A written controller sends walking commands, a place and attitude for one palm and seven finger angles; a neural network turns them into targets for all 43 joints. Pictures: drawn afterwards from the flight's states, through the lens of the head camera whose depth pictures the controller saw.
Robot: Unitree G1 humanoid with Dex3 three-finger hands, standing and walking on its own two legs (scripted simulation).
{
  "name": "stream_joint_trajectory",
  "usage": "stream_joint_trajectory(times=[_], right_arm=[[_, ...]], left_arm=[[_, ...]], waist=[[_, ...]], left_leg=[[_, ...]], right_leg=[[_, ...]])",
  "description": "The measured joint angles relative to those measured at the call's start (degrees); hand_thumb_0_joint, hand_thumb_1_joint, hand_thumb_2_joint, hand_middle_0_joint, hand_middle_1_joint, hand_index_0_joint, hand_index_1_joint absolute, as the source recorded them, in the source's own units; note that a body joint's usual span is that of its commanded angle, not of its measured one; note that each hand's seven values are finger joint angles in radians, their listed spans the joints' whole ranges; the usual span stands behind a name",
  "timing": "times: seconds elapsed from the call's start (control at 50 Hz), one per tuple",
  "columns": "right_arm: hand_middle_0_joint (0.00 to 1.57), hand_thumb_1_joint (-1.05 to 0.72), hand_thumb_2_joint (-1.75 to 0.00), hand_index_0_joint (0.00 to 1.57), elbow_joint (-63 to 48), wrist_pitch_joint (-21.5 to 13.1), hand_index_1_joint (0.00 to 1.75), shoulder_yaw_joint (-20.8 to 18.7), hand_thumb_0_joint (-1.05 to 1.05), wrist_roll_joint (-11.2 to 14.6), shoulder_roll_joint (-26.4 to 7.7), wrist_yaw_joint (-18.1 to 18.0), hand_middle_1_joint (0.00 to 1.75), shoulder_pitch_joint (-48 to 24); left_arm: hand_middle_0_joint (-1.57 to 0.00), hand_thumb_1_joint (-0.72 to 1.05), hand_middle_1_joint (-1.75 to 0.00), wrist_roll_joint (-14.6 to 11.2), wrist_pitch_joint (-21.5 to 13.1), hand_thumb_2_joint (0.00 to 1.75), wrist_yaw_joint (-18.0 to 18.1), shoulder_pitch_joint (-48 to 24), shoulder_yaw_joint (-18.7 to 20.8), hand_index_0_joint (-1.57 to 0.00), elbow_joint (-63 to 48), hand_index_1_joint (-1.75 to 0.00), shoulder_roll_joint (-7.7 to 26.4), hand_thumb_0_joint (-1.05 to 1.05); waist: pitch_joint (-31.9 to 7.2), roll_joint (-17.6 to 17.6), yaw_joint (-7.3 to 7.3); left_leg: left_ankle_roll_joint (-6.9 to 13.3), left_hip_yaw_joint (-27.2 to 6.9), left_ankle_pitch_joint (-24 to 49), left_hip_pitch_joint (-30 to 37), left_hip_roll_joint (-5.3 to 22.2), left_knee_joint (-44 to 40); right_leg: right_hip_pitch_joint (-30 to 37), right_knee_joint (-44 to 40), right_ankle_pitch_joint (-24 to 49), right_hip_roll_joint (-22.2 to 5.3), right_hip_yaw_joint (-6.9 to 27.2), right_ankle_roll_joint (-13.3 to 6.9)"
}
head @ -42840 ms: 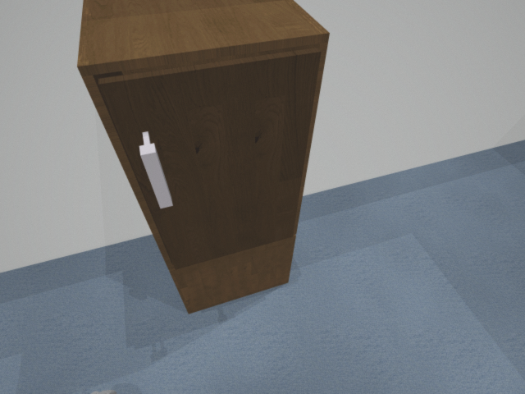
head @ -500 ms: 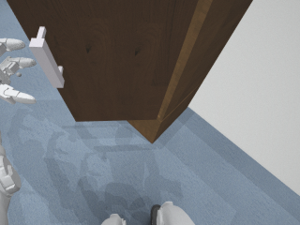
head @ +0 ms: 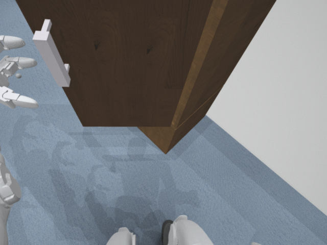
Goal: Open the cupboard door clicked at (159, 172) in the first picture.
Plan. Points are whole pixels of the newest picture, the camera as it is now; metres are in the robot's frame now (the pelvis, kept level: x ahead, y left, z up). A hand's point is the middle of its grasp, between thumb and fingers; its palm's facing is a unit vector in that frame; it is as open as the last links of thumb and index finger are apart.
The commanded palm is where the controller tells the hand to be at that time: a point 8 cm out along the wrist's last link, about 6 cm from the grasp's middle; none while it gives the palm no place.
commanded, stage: move the hooked fingers beside the handle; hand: left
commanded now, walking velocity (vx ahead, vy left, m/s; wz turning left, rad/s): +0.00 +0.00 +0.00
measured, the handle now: (56, 55) +0.53 +0.24 +0.09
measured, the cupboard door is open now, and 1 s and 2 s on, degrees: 47 47 47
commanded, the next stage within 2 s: slide the fingers in behind the handle in 0.22 s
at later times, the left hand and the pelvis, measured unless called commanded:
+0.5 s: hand (22, 74) +0.47 +0.29 +0.09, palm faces -0.03 -1.00 +0.00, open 14.0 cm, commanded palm +0.45 +0.33 +0.09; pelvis -0.01 +0.00 +0.00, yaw -1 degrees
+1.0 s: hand (40, 73) +0.47 +0.26 +0.09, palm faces -0.02 -1.00 +0.00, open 14.0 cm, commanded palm +0.45 +0.30 +0.09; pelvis +0.01 +0.01 +0.00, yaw -1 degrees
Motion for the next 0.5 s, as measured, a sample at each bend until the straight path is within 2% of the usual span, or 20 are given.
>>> stream_joint_trajectory(times=[0.08, 0.26, 0.38, 0.5], right_arm=[[0.21, -0.91, -0.9, 0.2, 0.12, -0.12, 0.3, -0.02, 0.0, 0.05, -0.11, -0.28, 0.3, 0.6], [0.21, -0.91, -0.9, 0.2, 0.75, 0.17, 0.3, 0.5, 0.0, 0.36, -0.57, -0.28, 0.3, 2.88], [0.21, -0.91, -0.9, 0.2, 0.61, 0.04, 0.3, 0.36, 0.0, 0.14, -0.52, -0.19, 0.3, 3.42], [0.21, -0.91, -0.9, 0.2, 0.96, -0.05, 0.3, 0.31, 0.0, 0.03, -0.35, -0.2, 0.3, 3.04]], left_arm=[[-0.3, -0.5, -1.2, 0.86, -0.08, 0.3, 0.14, -1.03, 0.44, -0.3, 0.03, -1.2, 1.68, -0.01], [-0.3, -0.5, -1.2, -0.1, 1.39, 0.3, -1.84, -1.86, 0.63, -0.3, 2.6, -1.2, 4.08, -0.01], [-0.3, -0.5, -1.2, 0.19, 0.54, 0.3, -1.77, -1.35, 1.2, -0.3, 2.34, -1.2, 4.17, -0.01], [-0.3, -0.5, -1.2, -0.19, 0.21, 0.3, -1.38, -2.02, -0.26, -0.3, 1.04, -1.2, 2.34, -0.01]], waist=[[0.41, 0.01, -0.7], [0.34, 0.49, -1.06], [0.28, 0.37, -1.21], [0.29, 0.19, -1.15]], left_leg=[[-0.21, -0.11, 0.12, -0.85, 0.24, 0.5], [-0.01, 0.44, 0.53, -1.31, 0.28, 0.17], [0.08, 0.68, 0.42, -2.22, 0.34, 0.68], [0.17, 0.4, 0.24, -2.68, 0.22, 1.06]], right_leg=[[-0.68, 0.12, 0.31, 0.2, -0.13, -0.19], [-1.38, -0.12, 0.86, 0.3, 0.41, -0.14], [-2.34, 0.28, 0.93, 0.36, 0.64, -0.08], [-2.56, 0.39, 0.79, 0.23, 0.4, 0.08]])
